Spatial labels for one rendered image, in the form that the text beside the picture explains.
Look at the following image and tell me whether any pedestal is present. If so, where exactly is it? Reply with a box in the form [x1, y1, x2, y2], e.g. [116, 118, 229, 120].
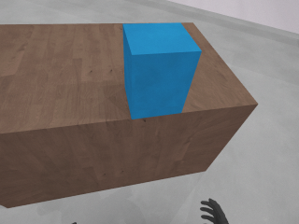
[0, 22, 258, 209]

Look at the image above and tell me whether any carton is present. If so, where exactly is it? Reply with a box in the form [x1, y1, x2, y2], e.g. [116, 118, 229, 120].
[122, 22, 202, 119]

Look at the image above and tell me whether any robot right hand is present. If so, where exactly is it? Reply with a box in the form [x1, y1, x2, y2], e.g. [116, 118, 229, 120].
[200, 198, 229, 224]

